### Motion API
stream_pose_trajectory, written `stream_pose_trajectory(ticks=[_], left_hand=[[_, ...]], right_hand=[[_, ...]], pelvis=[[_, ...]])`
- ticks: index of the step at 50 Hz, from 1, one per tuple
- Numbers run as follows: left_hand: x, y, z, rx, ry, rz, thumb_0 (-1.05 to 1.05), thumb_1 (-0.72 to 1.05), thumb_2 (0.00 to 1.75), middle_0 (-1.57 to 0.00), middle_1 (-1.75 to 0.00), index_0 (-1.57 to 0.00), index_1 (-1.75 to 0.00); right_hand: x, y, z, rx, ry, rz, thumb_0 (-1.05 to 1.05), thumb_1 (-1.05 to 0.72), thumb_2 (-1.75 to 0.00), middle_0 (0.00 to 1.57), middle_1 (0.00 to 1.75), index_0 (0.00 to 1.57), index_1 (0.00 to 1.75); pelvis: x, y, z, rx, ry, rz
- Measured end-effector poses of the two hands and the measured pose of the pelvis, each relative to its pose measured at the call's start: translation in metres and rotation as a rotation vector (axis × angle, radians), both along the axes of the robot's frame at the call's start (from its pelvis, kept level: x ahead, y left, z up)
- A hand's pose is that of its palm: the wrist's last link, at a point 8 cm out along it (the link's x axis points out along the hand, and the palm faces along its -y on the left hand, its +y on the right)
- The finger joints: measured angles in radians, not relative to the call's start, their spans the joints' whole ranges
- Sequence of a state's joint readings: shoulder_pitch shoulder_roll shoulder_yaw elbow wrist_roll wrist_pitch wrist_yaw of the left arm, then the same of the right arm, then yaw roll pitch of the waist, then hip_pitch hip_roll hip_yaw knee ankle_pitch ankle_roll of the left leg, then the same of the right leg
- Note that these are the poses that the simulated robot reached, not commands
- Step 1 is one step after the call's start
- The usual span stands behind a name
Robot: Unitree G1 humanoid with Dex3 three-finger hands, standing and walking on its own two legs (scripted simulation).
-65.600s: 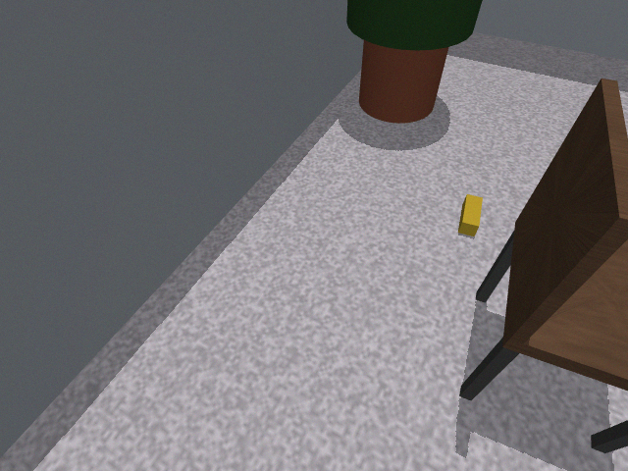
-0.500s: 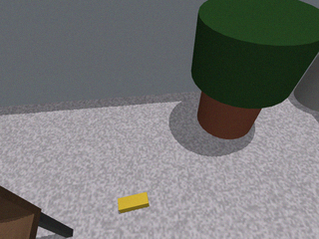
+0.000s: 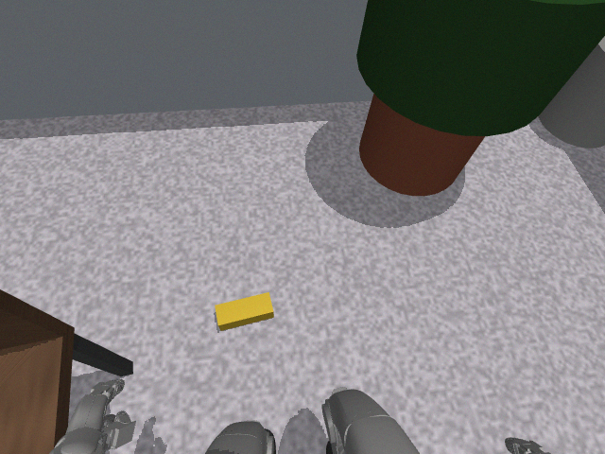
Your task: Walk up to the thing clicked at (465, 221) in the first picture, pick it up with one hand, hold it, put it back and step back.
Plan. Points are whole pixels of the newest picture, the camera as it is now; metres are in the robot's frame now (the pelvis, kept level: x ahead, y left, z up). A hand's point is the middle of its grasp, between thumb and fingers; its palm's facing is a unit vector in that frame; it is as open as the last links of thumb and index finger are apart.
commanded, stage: step back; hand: left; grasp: from above
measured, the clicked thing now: (245, 311) +0.48 +0.15 -0.73
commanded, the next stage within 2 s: none
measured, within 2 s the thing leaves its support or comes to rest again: neither
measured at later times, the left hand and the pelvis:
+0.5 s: hand out of the picture +0.03 +0.26 -0.14, palm faces -0.03 -0.92 -0.40, open 7.4 cm; pelvis -0.11 +0.00 +0.00, yaw -1 degrees
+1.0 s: hand out of the picture -0.18 +0.28 -0.17, palm faces -0.10 -0.92 -0.38, open 7.4 cm; pelvis -0.27 +0.01 -0.01, yaw -6 degrees
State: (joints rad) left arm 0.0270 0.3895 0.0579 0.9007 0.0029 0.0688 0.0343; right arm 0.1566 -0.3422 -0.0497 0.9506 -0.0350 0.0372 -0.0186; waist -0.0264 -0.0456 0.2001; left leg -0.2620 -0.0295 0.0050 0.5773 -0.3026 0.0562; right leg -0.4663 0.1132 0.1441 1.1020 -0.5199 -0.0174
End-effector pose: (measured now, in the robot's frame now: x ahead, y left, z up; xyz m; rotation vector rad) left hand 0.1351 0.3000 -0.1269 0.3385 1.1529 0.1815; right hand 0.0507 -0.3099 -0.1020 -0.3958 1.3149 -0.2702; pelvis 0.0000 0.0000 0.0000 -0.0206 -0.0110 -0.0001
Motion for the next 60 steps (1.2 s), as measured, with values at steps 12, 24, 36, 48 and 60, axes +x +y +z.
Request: stream_pose_trajectory(ticks=[12, 24, 36, 48, 60], left_hand=[[-0.061, -0.013, 0.009, 0.049, 0.025, -0.043, 0.01, 0.91, 0.90, -0.20, -0.30, -0.21, -0.30], [-0.114, -0.005, 0.032, 0.051, -0.063, -0.022, 0.01, 0.90, 0.90, -0.20, -0.30, -0.21, -0.30], [-0.200, 0.027, 0.005, -0.019, -0.020, 0.028, 0.01, 0.91, 0.90, -0.20, -0.30, -0.21, -0.30], [-0.307, 0.028, -0.001, 0.032, 0.117, -0.009, 0.01, 0.91, 0.90, -0.20, -0.30, -0.21, -0.30], [-0.385, -0.013, 0.038, 0.074, 0.039, -0.027, 0.01, 0.90, 0.90, -0.20, -0.30, -0.21, -0.30]], right_hand=[[-0.014, -0.004, -0.031, 0.079, -0.153, -0.025, 0.00, -0.90, -0.90, 0.21, 0.30, 0.21, 0.30], [-0.066, -0.011, -0.014, 0.041, -0.115, 0.032, 0.00, -0.90, -0.90, 0.21, 0.30, 0.20, 0.30], [-0.154, 0.028, 0.013, 0.001, -0.088, 0.065, 0.00, -0.90, -0.90, 0.21, 0.30, 0.21, 0.30], [-0.194, 0.014, 0.013, -0.002, -0.254, 0.054, 0.00, -0.90, -0.90, 0.21, 0.30, 0.21, 0.30], [-0.316, -0.028, -0.015, 0.061, -0.186, -0.037, 0.00, -0.90, -0.90, 0.21, 0.30, 0.20, 0.30]], pelvis=[[-0.043, -0.009, -0.014, -0.005, -0.052, -0.051], [-0.101, -0.001, -0.001, 0.038, -0.006, -0.028], [-0.173, 0.023, 0.001, -0.015, -0.036, 0.002], [-0.251, 0.013, -0.006, 0.008, -0.035, -0.095], [-0.335, -0.017, -0.001, 0.071, -0.042, -0.100]])
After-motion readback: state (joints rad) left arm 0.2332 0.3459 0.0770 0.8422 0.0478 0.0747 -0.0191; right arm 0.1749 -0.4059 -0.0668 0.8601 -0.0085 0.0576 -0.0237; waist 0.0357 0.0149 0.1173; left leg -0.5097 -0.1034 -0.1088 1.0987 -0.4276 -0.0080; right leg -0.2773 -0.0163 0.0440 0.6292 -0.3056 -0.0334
